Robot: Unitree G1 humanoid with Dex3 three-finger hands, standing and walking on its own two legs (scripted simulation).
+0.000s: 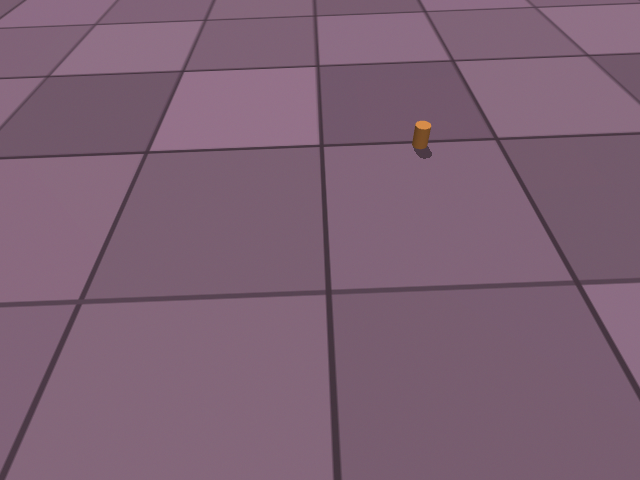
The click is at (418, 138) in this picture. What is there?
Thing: squat round
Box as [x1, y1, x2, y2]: [412, 121, 430, 148]
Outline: 418,121 415,124 412,145 416,148 424,148 427,143 430,124 426,121
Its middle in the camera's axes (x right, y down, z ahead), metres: +0.53 -0.56 +2.06
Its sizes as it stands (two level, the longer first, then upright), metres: 0.081 0.081 0.121
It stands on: the floor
